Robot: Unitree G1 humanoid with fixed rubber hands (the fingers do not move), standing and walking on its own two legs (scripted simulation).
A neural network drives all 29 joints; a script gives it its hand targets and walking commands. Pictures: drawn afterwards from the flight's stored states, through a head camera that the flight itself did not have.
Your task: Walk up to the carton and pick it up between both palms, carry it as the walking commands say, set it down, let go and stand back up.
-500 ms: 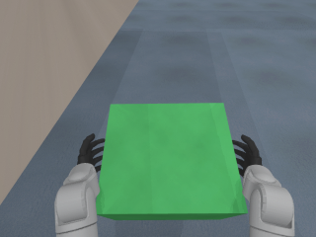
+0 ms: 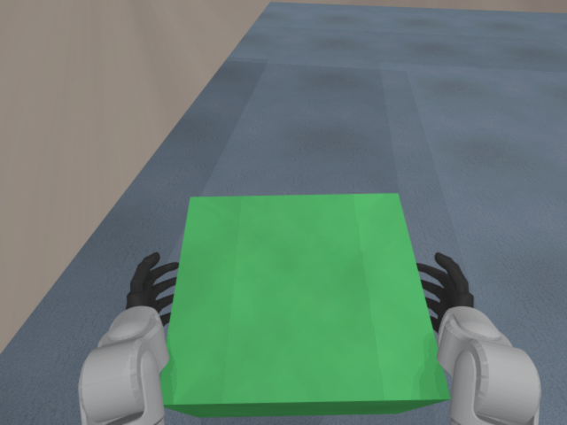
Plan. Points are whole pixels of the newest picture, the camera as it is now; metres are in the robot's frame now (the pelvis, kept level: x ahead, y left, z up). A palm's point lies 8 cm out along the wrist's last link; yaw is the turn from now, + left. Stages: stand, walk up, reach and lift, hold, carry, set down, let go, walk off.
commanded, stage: carry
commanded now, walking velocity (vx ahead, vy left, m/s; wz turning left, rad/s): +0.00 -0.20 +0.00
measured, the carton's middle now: (296, 308) +0.29 +0.01 +0.04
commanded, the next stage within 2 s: none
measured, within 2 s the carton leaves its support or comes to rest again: neither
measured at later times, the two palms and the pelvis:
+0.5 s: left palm (260, 332) +0.22 +0.05 +0.10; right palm out of the picture +0.19 -0.31 +0.09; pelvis -0.04 -0.11 +0.00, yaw -2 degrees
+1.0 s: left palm (355, 371) +0.18 -0.05 +0.11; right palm out of the picture +0.15 -0.41 +0.11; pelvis -0.08 -0.22 +0.01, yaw -3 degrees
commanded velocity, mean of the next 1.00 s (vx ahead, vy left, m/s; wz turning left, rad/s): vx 0.00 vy -0.20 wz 0.00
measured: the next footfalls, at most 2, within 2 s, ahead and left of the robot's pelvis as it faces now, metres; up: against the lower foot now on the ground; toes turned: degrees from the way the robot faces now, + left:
left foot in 0.04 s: +0.02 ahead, +0.10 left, +0.00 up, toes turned +8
right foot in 0.40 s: +0.03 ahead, -0.22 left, +0.00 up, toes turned -10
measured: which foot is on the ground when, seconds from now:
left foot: up 0.00-0.02, down 0.04-0.42, up 0.44-0.68, down 0.70-1.00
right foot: down 0.00-0.04, up 0.06-0.38, down 0.40-0.70, up 0.72-1.00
